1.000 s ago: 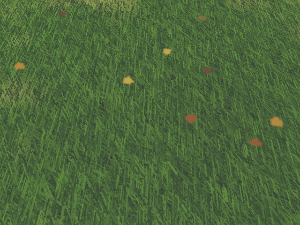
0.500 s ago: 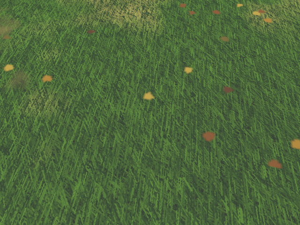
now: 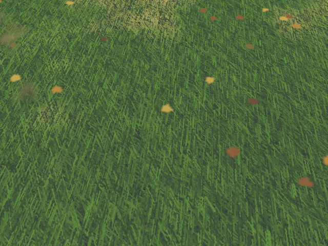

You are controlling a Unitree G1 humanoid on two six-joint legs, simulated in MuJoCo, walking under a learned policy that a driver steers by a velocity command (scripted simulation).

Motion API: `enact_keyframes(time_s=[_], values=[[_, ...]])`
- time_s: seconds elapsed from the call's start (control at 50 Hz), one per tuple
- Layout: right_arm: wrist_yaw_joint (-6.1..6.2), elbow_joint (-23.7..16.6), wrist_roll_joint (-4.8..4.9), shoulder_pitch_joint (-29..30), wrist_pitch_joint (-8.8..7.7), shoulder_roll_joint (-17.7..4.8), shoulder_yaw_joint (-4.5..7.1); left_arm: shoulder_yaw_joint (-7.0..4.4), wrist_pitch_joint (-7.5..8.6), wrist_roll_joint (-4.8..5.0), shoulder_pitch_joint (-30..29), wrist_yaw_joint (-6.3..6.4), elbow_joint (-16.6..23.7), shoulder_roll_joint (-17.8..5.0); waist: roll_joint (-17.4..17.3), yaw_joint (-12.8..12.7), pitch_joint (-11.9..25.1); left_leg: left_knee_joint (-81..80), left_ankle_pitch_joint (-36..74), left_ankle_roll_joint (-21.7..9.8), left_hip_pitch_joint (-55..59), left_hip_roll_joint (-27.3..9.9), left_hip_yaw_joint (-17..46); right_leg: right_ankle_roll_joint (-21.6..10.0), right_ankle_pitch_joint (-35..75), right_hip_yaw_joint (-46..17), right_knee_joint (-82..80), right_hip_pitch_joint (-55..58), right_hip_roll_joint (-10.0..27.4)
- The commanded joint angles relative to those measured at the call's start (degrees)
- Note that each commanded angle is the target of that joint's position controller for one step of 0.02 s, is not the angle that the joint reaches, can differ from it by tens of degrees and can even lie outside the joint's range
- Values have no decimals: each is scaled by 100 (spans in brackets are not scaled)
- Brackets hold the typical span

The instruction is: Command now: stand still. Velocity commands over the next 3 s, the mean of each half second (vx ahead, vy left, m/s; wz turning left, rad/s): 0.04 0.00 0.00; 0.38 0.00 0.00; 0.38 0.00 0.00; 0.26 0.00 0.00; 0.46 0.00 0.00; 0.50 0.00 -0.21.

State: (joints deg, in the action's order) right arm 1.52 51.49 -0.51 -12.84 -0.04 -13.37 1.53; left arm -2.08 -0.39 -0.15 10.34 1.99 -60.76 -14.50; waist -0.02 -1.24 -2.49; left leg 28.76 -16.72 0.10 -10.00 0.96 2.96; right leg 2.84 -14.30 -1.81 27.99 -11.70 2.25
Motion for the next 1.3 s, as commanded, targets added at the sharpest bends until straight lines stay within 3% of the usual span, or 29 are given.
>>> enact_keyframes(time_s=[0.02, 0.36, 0.38, 0.42, 0.46, 0.52, 0.54, 0.58, 0.6, 0.62, 0.64, 0.66, 0.68, 0.72, 0.76, 0.84, 0.94, 0.98, 1.0, 1.02, 1.04, 1.06, 1.08, 1.1, 1.12, 1.16, 1.18, 1.24, 1.3], values=[[25, -123, 9, -70, -59, -627, 119, -100, 45, 4, 23, 35, 113, -644, -63, 23, 94, -612, 840, -92, -262, -201, 156, -91, 664, 34, -364, 121, -6], [58, 505, 40, -316, -58, -545, 27, -30, 16, 12, 321, 75, -155, -469, -2, 46, 7, -622, 827, -53, -327, -129, 27, -130, 692, 88, -373, 93, -64], [66, 581, 42, -415, -48, -502, 16, -12, 9, 14, 431, 78, -214, -397, -29, 48, 130, -668, 238, -71, -282, -80, -16, -144, 165, 175, -359, 134, -141], [100, 591, 104, -431, -13, -680, 76, -35, 4, 78, 446, 97, -198, -435, -174, 82, -135, -727, -1825, -274, -590, -55, 85, -275, -1571, 370, -57, -257, -363], [98, 549, 143, -511, -68, -785, 114, -23, 108, 76, 325, 80, -69, -383, -362, 156, -584, -998, -2872, -552, -890, -401, 611, -418, -2163, 309, 202, -842, -342], [42, 624, 217, -853, -223, -1057, 235, 34, 392, 115, 310, -64, 48, -87, -1080, 228, -565, -1598, -3196, -1104, -558, -1354, 2014, -459, -1143, 501, 1247, -1216, -355], [27, 579, 231, -751, -246, -1036, 238, 32, 463, 143, 367, -115, 58, -91, -1072, 151, -621, -1677, -3110, -1194, -803, -1496, 2218, -563, -1083, 407, 1315, -1021, -265], [-10, 348, 251, -105, -262, -893, 183, 26, 553, 198, 1024, -165, -130, -39, -892, -330, -729, -1271, -2523, -917, -1578, -1115, 1586, -780, -1031, 359, 162, 171, -268], [-26, 201, 233, 208, -294, -665, 123, -46, 571, 159, 1603, -159, -324, -270, -317, -531, -632, -277, -1641, -620, -2080, -658, 898, -843, -835, -305, -396, 973, 78], [-17, -32, 210, 423, -386, -268, 36, -236, 606, 165, 2371, -195, -525, -990, 1342, -687, -388, 1652, -971, -176, -2833, 163, -337, -1345, -1694, -2212, -1352, 1621, 1068], [4, -177, 255, 516, -513, -421, 71, -253, 675, 70, 2676, -266, -522, -1206, 1699, -718, -317, 2970, -1594, -152, -3598, 201, -74, -1882, -1578, -4009, -1916, 1918, 1995], [-40, -131, 323, 397, -594, -575, 116, -142, 733, 12, 2220, -263, -386, -828, 935, -401, -493, 3764, -1288, -279, -3953, -148, 258, -1846, -1202, -3732, -1769, 1881, 2018], [-105, -14, 325, 205, -645, -509, 104, -89, 765, 35, 1933, -275, -233, -609, 694, -256, -483, 3979, -773, -397, -4047, -332, 225, -1672, -855, -3054, -1714, 1877, 1751], [-169, -25, 237, 398, -707, -606, 181, -6, 723, 70, 1711, -293, -117, -415, 459, -177, -491, 3646, -10, -455, -4134, -654, 33, -1377, 184, -2022, -1824, 1876, 1432], [-252, -82, 200, 573, -683, -475, 186, 66, 619, 25, 1892, -241, -119, -214, 592, -198, -362, 3128, 380, -335, -3789, -697, -224, -1249, 1138, -1258, -1931, 1761, 1106], [-322, -465, 190, 1527, -618, -95, 22, 29, 514, -1, 1862, -74, 56, -548, 516, -306, -513, 1327, 1260, -61, -2910, -436, -597, -1257, 1394, -490, -2217, 876, 819], [-397, -724, 240, 1938, -585, -452, 58, -96, 525, 141, 2004, -42, 25, -748, 637, -143, -643, 305, 1654, -269, -2219, -313, -496, -1196, 1754, -344, -2253, 1117, 1184], [-402, -655, 225, 1498, -606, -707, 180, -153, 469, 104, 1865, -50, 80, -849, 707, 205, -221, 259, 1437, -472, -1531, -114, -586, -1048, 3549, -176, -1521, 1505, 1249], [-379, -458, 230, 808, -596, -884, 294, -164, 416, 63, 1788, -56, 119, -855, 745, 574, 248, 319, 1305, -605, -657, 65, -696, -941, 4533, -5, -655, 1473, 1120], [-339, -167, 258, -137, -564, -1098, 427, -134, 373, 16, 1741, -65, 191, -793, 686, 1007, 830, 322, 1250, -768, 626, 61, -659, -779, 4659, 152, 529, 988, 872], [-274, 25, 188, -1090, -519, -1546, 538, -28, 373, -109, 1858, -79, 355, -523, -189, 1199, 1618, 309, 666, -1138, 2299, -1165, 885, -627, 2640, 327, 2468, -363, 466], [-355, 145, 102, -1311, -522, -1718, 527, 190, 513, 13, 2601, -150, 353, 409, -1855, 676, 2495, -922, -1036, -2050, 3518, -2383, 3926, -370, -1625, -117, 4346, -2089, -622], [-377, 102, 146, -893, -561, -1143, 371, 40, 679, 185, 2013, -172, 411, -267, -1185, 780, 1750, -1489, -1372, -1732, 2905, -2147, 4091, -528, -1687, -662, 4999, -2678, -331], [-368, 12, 160, -333, -602, -910, 304, -61, 773, 323, 1390, -182, 626, -592, -847, 635, 874, -1517, -847, -1486, 2032, -2009, 3116, -649, -1146, -480, 5036, -2993, -41], [-382, -86, 125, 142, -643, -816, 265, -72, 806, 292, 1126, -134, 671, -604, -235, 433, 570, -1615, 100, -1384, 1163, -1819, 2368, -662, -571, -388, 4778, -2669, 273], [-412, -62, 1, 440, -687, -562, 197, -142, 700, 172, 1195, -92, 660, -470, -322, 59, 393, -1866, 917, -1277, 181, -1412, 1366, -635, -83, -372, 4272, -2022, 611], [-417, -4, 9, 404, -693, -493, 181, -145, 630, 165, 1262, -89, 659, -358, -398, -16, 353, -2002, 998, -1308, -6, -1319, 1161, -612, -61, -335, 4083, -1886, 648], [-322, 179, 42, 103, -715, -688, 203, -181, 510, 106, 828, -70, 874, -340, -326, -46, 15, -2323, 1224, -1442, -301, -1288, 764, -452, 248, -197, 3449, -2270, 744], [-194, 255, -6, -82, -649, -821, 202, -177, 534, 11, 152, -81, 1141, -320, -197, 43, -142, -2139, 3112, -1338, -273, -1133, 197, -256, 1066, -25, 2172, -2428, 619]])
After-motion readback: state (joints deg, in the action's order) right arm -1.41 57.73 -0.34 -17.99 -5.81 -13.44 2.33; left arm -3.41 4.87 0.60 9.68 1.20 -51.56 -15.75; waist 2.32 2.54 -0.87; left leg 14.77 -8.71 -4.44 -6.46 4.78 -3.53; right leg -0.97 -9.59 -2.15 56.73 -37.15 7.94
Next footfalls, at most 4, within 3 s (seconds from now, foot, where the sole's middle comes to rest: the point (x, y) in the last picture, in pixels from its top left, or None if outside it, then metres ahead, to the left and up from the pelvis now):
1.02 left None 0.41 0.10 -0.77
1.50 right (200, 210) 0.67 -0.11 -0.77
1.90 left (148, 222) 0.61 0.11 -0.77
2.36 right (206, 163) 0.92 -0.16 -0.77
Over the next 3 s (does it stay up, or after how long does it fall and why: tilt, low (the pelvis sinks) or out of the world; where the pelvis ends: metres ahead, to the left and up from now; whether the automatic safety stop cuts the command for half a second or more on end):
stays up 1.12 -0.01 0.00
